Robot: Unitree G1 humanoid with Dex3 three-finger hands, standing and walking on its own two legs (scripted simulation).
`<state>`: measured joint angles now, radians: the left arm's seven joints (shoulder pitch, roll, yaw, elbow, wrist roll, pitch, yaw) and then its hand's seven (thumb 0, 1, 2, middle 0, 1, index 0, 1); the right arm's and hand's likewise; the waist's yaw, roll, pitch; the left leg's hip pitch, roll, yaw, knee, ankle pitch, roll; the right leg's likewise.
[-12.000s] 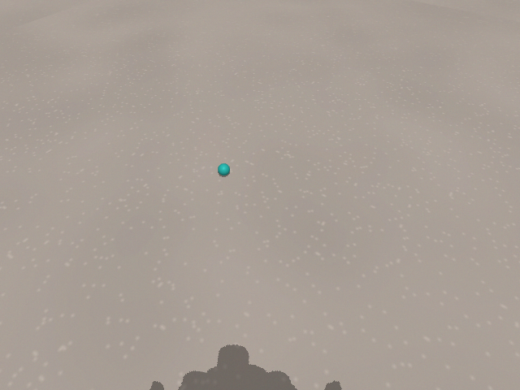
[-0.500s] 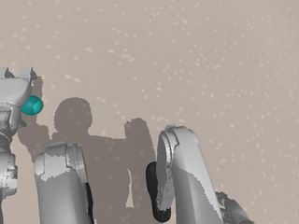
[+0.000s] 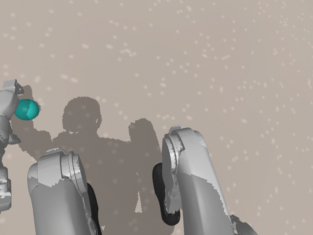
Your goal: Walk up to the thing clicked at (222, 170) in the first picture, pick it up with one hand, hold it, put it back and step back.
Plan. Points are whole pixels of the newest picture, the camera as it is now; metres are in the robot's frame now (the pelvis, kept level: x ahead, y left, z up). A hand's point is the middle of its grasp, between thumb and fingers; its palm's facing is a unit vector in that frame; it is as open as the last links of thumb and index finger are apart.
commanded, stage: close in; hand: left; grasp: from above
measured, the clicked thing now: (26, 109) +0.46 +0.30 -0.29
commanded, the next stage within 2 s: rest palm in 0.04 s
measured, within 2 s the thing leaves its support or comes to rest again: neither
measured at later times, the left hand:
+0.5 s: hand (22, 106) +0.45 +0.28 -0.23, palm faces -0.44 -0.11 -0.89, open 14.2 cm
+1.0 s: hand (29, 109) +0.45 +0.28 -0.25, palm faces -0.43 -0.10 -0.90, open 14.3 cm
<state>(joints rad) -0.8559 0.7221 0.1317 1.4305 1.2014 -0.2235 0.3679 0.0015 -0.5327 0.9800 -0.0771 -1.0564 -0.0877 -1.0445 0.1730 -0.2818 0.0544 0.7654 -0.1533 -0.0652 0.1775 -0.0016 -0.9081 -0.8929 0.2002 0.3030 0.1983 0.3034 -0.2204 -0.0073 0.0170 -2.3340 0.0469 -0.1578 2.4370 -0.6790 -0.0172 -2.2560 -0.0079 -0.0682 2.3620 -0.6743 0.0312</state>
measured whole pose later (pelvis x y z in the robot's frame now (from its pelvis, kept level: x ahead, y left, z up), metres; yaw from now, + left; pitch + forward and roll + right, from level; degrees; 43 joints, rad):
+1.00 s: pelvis +0.01 +0.01 -0.03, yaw -5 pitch +28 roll -11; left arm -0.97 0.86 0.16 1.73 1.35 -0.24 0.68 0.00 -0.53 1.01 -0.08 -0.96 -0.07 -0.97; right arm 0.09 -0.32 0.17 0.77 -0.30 -0.21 0.28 0.00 -0.89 -0.90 0.20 0.30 0.20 0.30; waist -0.34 -0.09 0.09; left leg -2.37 0.05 -0.24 2.57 -0.72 -0.02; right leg -2.26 0.02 -0.12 2.43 -0.68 0.05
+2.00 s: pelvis +0.00 +0.01 -0.03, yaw -6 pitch +26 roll -13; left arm -0.97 0.94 0.14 1.75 1.27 -0.25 0.65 0.00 -0.17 0.70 -0.31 -0.85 -0.34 -0.82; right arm 0.07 -0.35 0.25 0.76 -0.31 -0.30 0.33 0.00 -0.90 -0.90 0.20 0.30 0.20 0.30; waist -0.34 -0.13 0.17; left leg -2.35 0.04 -0.28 2.59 -0.73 -0.01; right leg -2.22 0.03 -0.15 2.42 -0.68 0.07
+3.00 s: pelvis +0.00 +0.01 -0.02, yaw -7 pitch +26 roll -14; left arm -0.98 0.95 0.11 1.76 1.26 -0.23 0.69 -0.02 0.29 0.41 -0.64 -0.60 -0.79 -0.58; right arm 0.06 -0.34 0.28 0.73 -0.31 -0.30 0.32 0.00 -0.90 -0.89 0.20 0.30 0.20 0.30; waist -0.35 -0.14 0.18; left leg -2.34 0.04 -0.29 2.57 -0.72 -0.01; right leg -2.21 0.04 -0.16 2.39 -0.66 0.07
